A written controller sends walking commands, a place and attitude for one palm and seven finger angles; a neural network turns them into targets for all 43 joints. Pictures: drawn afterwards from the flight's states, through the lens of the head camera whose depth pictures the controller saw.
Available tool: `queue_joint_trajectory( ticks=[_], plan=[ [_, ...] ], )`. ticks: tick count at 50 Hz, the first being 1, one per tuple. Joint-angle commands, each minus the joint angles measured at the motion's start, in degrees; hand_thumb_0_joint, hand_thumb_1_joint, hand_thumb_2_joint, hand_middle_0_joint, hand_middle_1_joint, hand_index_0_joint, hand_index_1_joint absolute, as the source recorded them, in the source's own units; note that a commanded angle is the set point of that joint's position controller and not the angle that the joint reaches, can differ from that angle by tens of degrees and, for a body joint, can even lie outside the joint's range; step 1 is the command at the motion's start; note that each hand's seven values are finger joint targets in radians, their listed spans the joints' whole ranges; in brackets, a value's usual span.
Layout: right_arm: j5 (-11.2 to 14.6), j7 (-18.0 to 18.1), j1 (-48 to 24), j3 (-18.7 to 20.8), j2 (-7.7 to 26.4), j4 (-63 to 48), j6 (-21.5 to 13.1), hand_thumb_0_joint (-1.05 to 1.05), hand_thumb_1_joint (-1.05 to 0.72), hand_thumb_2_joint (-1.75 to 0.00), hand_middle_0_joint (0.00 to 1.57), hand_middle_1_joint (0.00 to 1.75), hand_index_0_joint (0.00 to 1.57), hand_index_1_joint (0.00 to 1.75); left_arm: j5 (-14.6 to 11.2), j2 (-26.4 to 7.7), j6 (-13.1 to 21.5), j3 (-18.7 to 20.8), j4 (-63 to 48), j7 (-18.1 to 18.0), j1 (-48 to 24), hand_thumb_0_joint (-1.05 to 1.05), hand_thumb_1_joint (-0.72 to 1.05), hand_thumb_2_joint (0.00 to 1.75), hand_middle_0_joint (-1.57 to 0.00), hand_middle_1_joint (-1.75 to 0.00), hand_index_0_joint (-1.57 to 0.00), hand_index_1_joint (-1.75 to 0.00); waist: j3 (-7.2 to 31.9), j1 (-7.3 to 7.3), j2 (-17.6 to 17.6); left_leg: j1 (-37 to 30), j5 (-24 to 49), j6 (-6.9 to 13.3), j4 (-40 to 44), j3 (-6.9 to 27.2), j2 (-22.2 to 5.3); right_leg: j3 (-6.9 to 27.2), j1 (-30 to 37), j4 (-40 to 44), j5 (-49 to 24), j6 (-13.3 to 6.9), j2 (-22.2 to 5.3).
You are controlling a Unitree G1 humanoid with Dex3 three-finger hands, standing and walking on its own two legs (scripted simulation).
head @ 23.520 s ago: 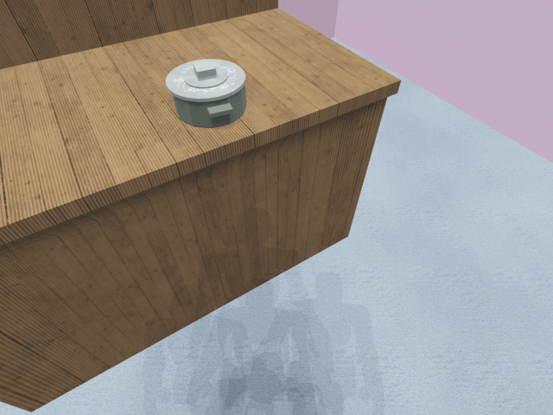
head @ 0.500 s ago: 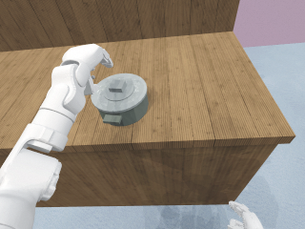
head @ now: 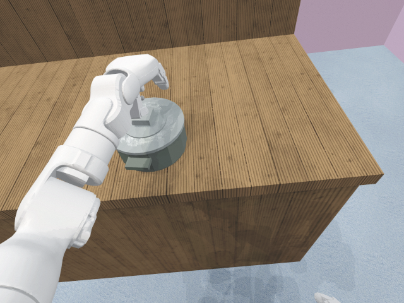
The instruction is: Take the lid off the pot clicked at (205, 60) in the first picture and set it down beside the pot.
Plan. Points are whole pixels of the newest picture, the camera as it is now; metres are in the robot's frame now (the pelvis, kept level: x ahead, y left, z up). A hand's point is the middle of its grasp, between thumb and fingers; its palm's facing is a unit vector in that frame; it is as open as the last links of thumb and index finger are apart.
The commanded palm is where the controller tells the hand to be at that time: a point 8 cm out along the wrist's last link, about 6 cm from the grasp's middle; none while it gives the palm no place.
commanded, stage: move the open hand above the knob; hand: left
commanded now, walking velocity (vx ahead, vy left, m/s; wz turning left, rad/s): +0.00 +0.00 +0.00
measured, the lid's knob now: (142, 116) +0.50 +0.12 +0.11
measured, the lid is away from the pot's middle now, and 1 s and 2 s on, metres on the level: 0.00 0.00 0.00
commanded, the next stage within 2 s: lower the open fingers around the knob in 0.78 s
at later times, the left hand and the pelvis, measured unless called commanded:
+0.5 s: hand (129, 105) +0.46 +0.12 +0.17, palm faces -0.23 -0.03 -0.97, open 10.1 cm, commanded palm +0.44 +0.13 +0.24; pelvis -0.01 +0.00 +0.00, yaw +1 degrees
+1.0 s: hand (128, 100) +0.46 +0.12 +0.18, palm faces -0.27 -0.08 -0.96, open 10.0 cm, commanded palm +0.45 +0.13 +0.23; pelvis -0.01 +0.00 +0.00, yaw +0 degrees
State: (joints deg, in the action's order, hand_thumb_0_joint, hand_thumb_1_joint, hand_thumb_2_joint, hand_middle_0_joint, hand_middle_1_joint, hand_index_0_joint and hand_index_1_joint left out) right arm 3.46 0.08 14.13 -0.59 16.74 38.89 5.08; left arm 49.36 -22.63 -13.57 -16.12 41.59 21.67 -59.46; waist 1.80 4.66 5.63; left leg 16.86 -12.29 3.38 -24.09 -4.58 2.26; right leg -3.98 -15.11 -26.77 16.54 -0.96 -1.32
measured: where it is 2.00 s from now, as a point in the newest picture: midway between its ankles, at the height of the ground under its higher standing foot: outside the picture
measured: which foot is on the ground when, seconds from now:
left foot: down 0.00-1.00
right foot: down 0.00-1.00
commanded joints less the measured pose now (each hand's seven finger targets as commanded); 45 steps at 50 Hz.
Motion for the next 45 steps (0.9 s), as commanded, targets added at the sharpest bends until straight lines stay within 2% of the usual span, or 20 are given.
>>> queue_joint_trajectory(
  ticks=[1,2,4,6,9,10,11,12,14,17,19,21,26,30,32,36,38,40,43,45],
  plan=[
    [0.24,-0.18,-1.86,1.50,6.35,-4.98,-1.89,0.00,-0.90,-0.90,0.20,0.30,0.20,0.30,2.53,-16.84,-2.37,9.35,5.03,-5.70,-25.41,0.00,-0.34,1.55,-0.85,-0.08,-0.85,-0.08,17.54,-2.43,-12.28,-7.58,20.21,1.14,-0.12,4.74,0.32,1.72,4.48,1.21,-27.60,-0.68,1.55],
    [0.60,-0.71,-2.48,1.23,6.49,-5.42,-1.61,0.00,-0.90,-0.90,0.20,0.30,0.20,0.30,2.05,-14.74,-3.45,8.26,8.92,-5.84,-19.44,0.00,-0.34,1.55,-0.85,-0.08,-0.85,-0.08,14.67,-3.12,-12.65,-5.73,18.98,0.67,0.17,4.42,0.20,1.29,3.65,1.01,-26.46,-0.64,1.54],
    [0.91,-1.92,-4.11,1.57,6.55,-8.01,-1.06,0.00,-0.90,-0.90,0.20,0.30,0.20,0.30,1.33,-7.61,-4.37,3.38,5.54,-4.86,-14.36,0.00,-0.34,1.55,-0.85,-0.08,-0.85,-0.08,17.17,-3.36,-9.47,-7.54,22.27,0.45,-0.70,4.43,0.11,1.25,3.81,0.51,-27.34,-0.78,0.97],
    [1.11,-2.47,-6.73,1.79,6.23,-9.67,0.05,0.00,-0.90,-0.90,0.20,0.30,0.20,0.30,2.26,-4.68,-4.67,-1.03,-4.37,-3.25,-20.45,0.00,-0.34,1.55,-0.85,-0.08,-0.85,-0.08,20.37,-1.80,-6.78,-11.22,22.46,0.79,-1.46,4.87,0.00,1.58,2.11,0.97,-25.60,-0.67,0.98],
    [1.00,-1.45,-6.86,2.66,5.38,-11.12,-0.86,0.00,-0.90,-0.90,0.20,0.30,0.20,0.30,0.60,-8.52,-2.66,-0.05,-22.73,-2.32,-38.52,0.00,-0.34,1.55,-0.85,-0.08,-0.85,-0.08,27.87,0.77,-4.92,-18.34,24.00,2.26,-2.97,6.69,0.33,2.43,2.61,2.12,-26.23,-0.62,1.18],
    [0.74,-0.83,-5.21,2.88,5.76,-10.22,-2.15,0.00,-0.90,-0.90,0.20,0.30,0.20,0.30,0.95,-17.73,-1.35,6.76,-26.41,-3.16,-44.46,0.00,-0.34,1.55,-0.85,-0.08,-0.85,-0.08,32.64,0.70,-4.88,-21.13,24.06,2.35,-2.98,7.34,0.29,3.23,4.90,1.85,-27.60,-0.41,1.58],
    [0.72,-0.19,-4.74,2.58,5.52,-9.69,-3.30,0.00,-0.90,-0.90,0.20,0.30,0.20,0.30,0.77,-19.44,-0.18,7.55,-26.91,-3.67,-47.10,0.00,-0.34,1.55,-0.85,-0.08,-0.85,-0.08,34.95,0.75,-4.40,-22.80,26.07,2.42,-3.09,7.90,0.48,3.57,5.67,1.42,-28.96,-0.38,1.71],
    [0.64,0.37,-3.73,2.37,5.32,-8.26,-3.78,0.00,-0.90,-0.90,0.20,0.30,0.20,0.30,0.98,-20.23,0.02,8.61,-22.19,-4.30,-45.70,0.00,-0.34,1.55,-0.85,-0.08,-0.85,-0.08,33.33,0.61,-5.56,-22.31,25.75,2.15,-2.77,8.07,0.30,3.13,4.76,1.34,-27.92,-0.42,1.85],
    [0.77,0.26,-1.74,2.31,5.56,-5.91,-3.48,0.00,-0.90,-0.90,0.20,0.30,0.20,0.30,0.79,-15.24,-0.62,5.97,-13.73,-5.58,-40.56,0.00,-0.34,1.55,-0.85,-0.08,-0.85,-0.08,27.38,0.60,-5.52,-19.36,24.75,1.40,-1.90,7.89,0.01,1.77,1.15,1.80,-24.93,-0.82,2.05],
    [0.75,-0.71,-2.54,1.34,6.14,-3.42,-1.38,0.00,-0.90,-0.90,0.20,0.30,0.20,0.30,1.71,-11.12,-5.13,5.28,5.73,-6.75,-26.60,0.00,-0.34,1.55,-0.85,-0.08,-0.85,-0.08,15.15,-1.49,-10.60,-9.23,16.08,0.37,0.36,6.04,0.13,0.48,-1.46,1.64,-19.43,-1.20,1.95],
    [0.84,-1.70,-4.69,1.45,6.09,-5.59,-0.60,0.00,-0.90,-0.90,0.20,0.30,0.20,0.30,1.19,-3.99,-5.82,0.26,4.27,-5.81,-22.97,0.00,-0.34,1.55,-0.85,-0.08,-0.85,-0.08,16.82,-1.75,-8.11,-10.02,18.45,0.03,-0.39,5.77,0.27,0.60,-1.32,1.01,-20.86,-1.38,1.24],
    [0.75,-2.42,-7.07,1.68,5.51,-7.96,0.21,0.00,-0.90,-0.90,0.20,0.30,0.20,0.30,2.06,-2.08,-5.89,-2.16,-2.93,-4.24,-24.01,0.00,-0.34,1.55,-0.85,-0.08,-0.85,-0.08,21.60,-1.58,-6.46,-13.41,21.38,0.27,-1.61,6.21,0.15,1.12,-0.20,0.82,-22.22,-1.23,1.07],
    [0.67,-0.87,-6.86,1.75,5.33,-9.10,-0.87,0.00,-0.90,-0.90,0.20,0.30,0.20,0.30,1.90,-14.86,-2.95,5.13,-17.47,-3.05,-41.85,0.00,-0.34,1.55,-0.85,-0.08,-0.85,-0.08,29.87,-0.10,-7.28,-17.79,21.66,1.66,-2.00,7.20,0.75,2.74,4.95,1.57,-26.03,-0.90,1.29],
    [0.82,0.39,-4.56,1.12,5.41,-5.56,-1.15,0.00,-0.90,-0.90,0.20,0.30,0.20,0.30,1.76,-13.16,-3.26,5.18,-2.26,-4.85,-36.59,0.00,-0.34,1.55,-0.85,-0.08,-0.85,-0.08,18.33,-0.27,-11.38,-11.31,14.05,1.30,0.50,6.19,0.52,1.56,0.76,2.67,-19.95,-1.00,1.67],
    [0.70,0.34,-4.60,0.85,5.55,-5.39,-1.01,0.00,-0.90,-0.90,0.20,0.30,0.20,0.30,2.10,-12.53,-3.90,5.31,1.47,-5.49,-32.87,0.00,-0.34,1.55,-0.85,-0.08,-0.85,-0.08,17.20,-1.37,-10.57,-9.68,12.73,0.92,1.20,6.01,0.51,1.39,0.83,2.40,-18.35,-1.21,1.47],
    [0.56,-0.92,-5.97,1.07,5.34,-7.69,-0.24,0.00,-0.90,-0.90,0.20,0.30,0.20,0.30,3.00,-6.81,-4.19,0.93,0.55,-4.43,-26.68,0.00,-0.34,1.55,-0.85,-0.08,-0.85,-0.08,20.51,-1.92,-6.99,-11.51,16.43,0.62,-0.08,5.93,0.43,1.64,1.73,1.75,-20.62,-1.33,1.08],
    [0.67,-0.83,-6.05,1.46,5.41,-8.20,0.03,0.00,-0.90,-0.90,0.20,0.30,0.20,0.30,3.16,-7.31,-4.33,0.67,-3.13,-3.71,-30.26,0.00,-0.34,1.55,-0.85,-0.08,-0.85,-0.08,22.02,-1.14,-8.29,-12.32,15.06,1.11,-0.28,5.70,0.55,2.00,2.13,2.35,-20.24,-1.08,1.12],
    [0.64,0.04,-5.66,1.68,5.94,-8.53,-0.46,0.00,-0.90,-0.90,0.20,0.30,0.20,0.30,2.20,-14.65,-3.24,6.14,-6.52,-3.44,-34.42,0.00,-0.34,1.55,-0.85,-0.08,-0.85,-0.08,24.91,-0.97,-10.62,-12.10,14.27,1.90,-0.36,5.49,0.79,3.14,5.75,2.97,-22.47,-0.72,0.97],
    [0.94,1.25,-4.53,1.44,5.35,-7.49,-2.39,0.00,-0.90,-0.90,0.20,0.30,0.20,0.30,1.74,-15.22,-0.84,4.80,-9.86,-3.77,-43.35,0.00,-0.34,1.55,-0.85,-0.08,-0.85,-0.08,25.02,0.38,-8.51,-14.22,13.66,2.13,0.05,6.02,0.98,3.03,4.20,3.13,-22.07,-0.61,1.15],
    [0.68,1.25,-3.71,1.87,5.99,-5.60,-2.83,0.00,-0.90,-0.90,0.20,0.30,0.20,0.30,1.56,-14.95,-2.60,5.53,-0.85,-3.62,-38.76,0.00,-0.34,1.55,-0.85,-0.08,-0.85,-0.08,22.23,0.16,-8.39,-13.34,13.46,2.10,-0.39,6.38,1.24,2.88,2.52,2.87,-21.96,-0.92,1.47]
  ],
)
